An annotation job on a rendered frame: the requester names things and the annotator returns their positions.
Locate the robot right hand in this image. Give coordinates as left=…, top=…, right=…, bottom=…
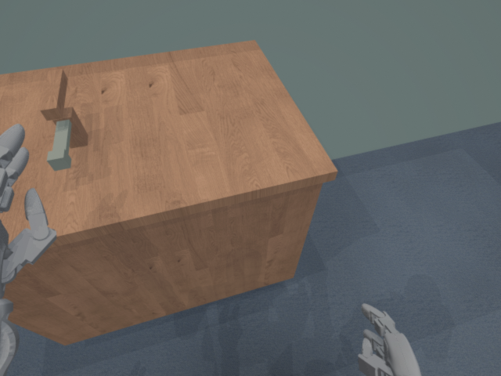
left=358, top=303, right=421, bottom=376

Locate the robot left forearm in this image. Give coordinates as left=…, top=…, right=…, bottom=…
left=0, top=298, right=20, bottom=376

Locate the counter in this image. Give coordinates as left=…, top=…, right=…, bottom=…
left=0, top=40, right=338, bottom=345

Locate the tap lever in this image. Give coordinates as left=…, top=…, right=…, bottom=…
left=47, top=120, right=72, bottom=171

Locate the robot left hand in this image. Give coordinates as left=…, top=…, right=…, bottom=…
left=0, top=124, right=56, bottom=299

